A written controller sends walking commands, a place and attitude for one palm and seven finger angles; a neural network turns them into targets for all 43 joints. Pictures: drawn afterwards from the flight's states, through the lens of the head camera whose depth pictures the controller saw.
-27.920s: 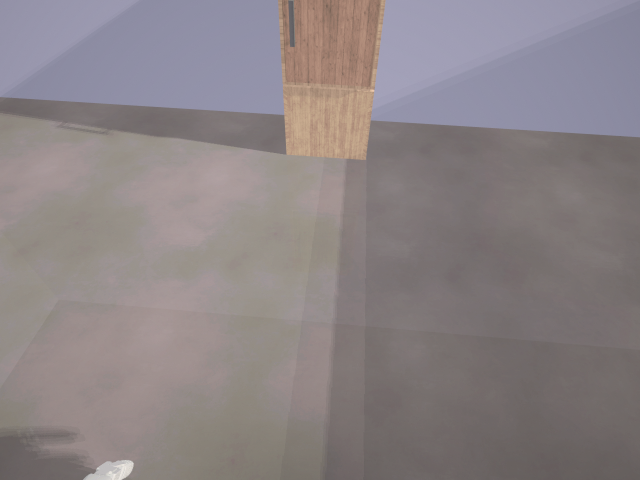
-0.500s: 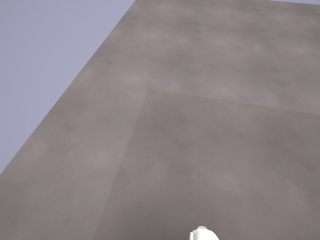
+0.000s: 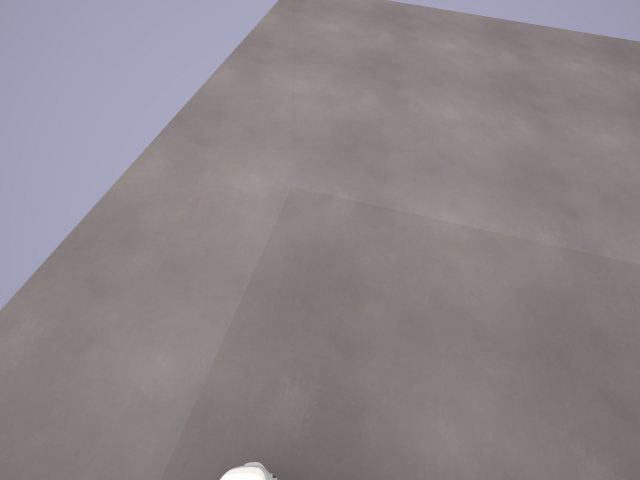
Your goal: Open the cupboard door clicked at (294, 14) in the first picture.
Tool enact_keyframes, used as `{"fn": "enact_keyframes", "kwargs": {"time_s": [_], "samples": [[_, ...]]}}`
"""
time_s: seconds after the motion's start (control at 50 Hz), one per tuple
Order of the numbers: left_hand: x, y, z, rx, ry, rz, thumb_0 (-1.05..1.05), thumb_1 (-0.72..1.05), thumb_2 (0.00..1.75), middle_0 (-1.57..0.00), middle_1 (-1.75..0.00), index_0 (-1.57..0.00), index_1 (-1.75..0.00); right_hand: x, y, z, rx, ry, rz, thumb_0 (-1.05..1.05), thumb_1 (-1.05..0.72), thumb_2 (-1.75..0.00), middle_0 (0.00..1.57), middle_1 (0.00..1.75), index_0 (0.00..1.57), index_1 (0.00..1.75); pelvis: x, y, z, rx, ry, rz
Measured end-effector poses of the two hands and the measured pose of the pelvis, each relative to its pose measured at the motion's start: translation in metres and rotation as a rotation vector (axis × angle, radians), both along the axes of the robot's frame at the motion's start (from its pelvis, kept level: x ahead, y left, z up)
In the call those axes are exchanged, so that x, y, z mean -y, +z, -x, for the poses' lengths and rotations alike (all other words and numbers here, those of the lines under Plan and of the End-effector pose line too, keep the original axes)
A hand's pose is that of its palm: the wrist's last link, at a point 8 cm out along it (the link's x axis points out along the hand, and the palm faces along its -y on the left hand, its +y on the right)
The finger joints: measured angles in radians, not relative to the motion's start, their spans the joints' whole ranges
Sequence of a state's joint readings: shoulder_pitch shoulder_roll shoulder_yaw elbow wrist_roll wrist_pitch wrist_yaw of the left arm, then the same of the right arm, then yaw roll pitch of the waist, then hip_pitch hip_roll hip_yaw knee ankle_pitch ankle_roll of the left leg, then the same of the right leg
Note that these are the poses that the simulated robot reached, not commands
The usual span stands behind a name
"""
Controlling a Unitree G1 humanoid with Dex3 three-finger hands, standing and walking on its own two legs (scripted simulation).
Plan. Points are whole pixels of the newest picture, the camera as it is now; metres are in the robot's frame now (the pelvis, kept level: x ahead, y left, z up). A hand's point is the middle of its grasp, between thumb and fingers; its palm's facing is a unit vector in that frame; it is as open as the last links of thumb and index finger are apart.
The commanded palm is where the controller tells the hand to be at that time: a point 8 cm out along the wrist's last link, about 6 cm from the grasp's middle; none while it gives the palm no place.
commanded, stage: turn to face it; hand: left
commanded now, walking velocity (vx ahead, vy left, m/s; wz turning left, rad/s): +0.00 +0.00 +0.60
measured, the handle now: out of the picture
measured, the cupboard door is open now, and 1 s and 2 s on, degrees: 49 49 49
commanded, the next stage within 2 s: none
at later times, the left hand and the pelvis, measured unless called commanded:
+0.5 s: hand out of the picture +0.08 +0.16 -0.14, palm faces +0.29 -0.91 -0.30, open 7.4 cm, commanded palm none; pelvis +0.07 -0.06 +0.02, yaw +17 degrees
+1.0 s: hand out of the picture +0.09 +0.15 -0.14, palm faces +0.56 -0.77 -0.32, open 7.4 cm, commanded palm none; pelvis +0.13 -0.09 +0.00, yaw +36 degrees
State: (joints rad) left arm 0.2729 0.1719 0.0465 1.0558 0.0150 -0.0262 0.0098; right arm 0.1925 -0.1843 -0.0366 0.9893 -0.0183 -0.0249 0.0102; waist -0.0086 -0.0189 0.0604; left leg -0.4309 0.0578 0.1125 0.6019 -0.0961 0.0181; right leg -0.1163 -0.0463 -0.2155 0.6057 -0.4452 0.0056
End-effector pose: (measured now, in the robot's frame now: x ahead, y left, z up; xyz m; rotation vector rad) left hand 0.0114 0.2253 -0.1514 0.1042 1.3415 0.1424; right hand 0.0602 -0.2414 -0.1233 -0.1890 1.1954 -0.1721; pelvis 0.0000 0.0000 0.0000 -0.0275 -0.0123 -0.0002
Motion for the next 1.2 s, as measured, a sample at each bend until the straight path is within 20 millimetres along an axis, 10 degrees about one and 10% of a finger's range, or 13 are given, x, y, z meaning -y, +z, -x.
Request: {"fn": "enact_keyframes", "kwargs": {"time_s": [0.32, 0.5, 0.68, 0.94, 1.2], "samples": [[-0.008, 0.038, -0.071, 0.142, 0.13, -0.131, 0.0, 0.91, 0.9, -0.19, -0.3, -0.2, -0.3, 0.024, -0.003, -0.095, -0.035, 0.182, -0.014, 0.0, -0.9, -0.9, 0.2, 0.3, 0.21, 0.3, 0.036, 0.009, -0.038, -0.067, 0.18, -0.001], [0.025, 0.05, -0.044, 0.074, 0.241, -0.159, 0.0, 0.91, 0.9, -0.2, -0.3, -0.2, -0.3, 0.05, 0.004, -0.159, -0.048, 0.273, -0.011, 0.01, -0.9, -0.9, 0.2, 0.3, 0.2, 0.3, 0.061, 0.018, -0.07, -0.068, 0.304, -0.064], [0.035, 0.017, -0.008, 0.001, 0.379, -0.084, 0.0, 0.9, 0.9, -0.2, -0.3, -0.2, -0.3, 0.007, 0.005, -0.245, 0.063, 0.475, 0.024, 0.01, -0.9, -0.9, 0.2, 0.3, 0.2, 0.3, 0.05, 0.0, -0.09, -0.059, 0.427, -0.048], [0.032, 0.042, -0.049, 0.151, 0.501, -0.2, 0.0, 0.91, 0.9, -0.2, -0.3, -0.2, -0.3, 0.01, -0.008, -0.276, -0.013, 0.605, 0.001, 0.0, -0.9, -0.9, 0.2, 0.3, 0.21, 0.3, 0.085, 0.001, -0.122, -0.052, 0.58, -0.026], [0.092, 0.041, -0.019, 0.068, 0.683, -0.137, 0.0, 0.9, 0.9, -0.2, -0.3, -0.2, -0.3, -0.027, 0.011, -0.338, -0.011, 0.764, -0.009, 0.01, -0.9, -0.9, 0.2, 0.3, 0.2, 0.3, 0.09, 0.017, -0.151, -0.065, 0.758, -0.055]]}}
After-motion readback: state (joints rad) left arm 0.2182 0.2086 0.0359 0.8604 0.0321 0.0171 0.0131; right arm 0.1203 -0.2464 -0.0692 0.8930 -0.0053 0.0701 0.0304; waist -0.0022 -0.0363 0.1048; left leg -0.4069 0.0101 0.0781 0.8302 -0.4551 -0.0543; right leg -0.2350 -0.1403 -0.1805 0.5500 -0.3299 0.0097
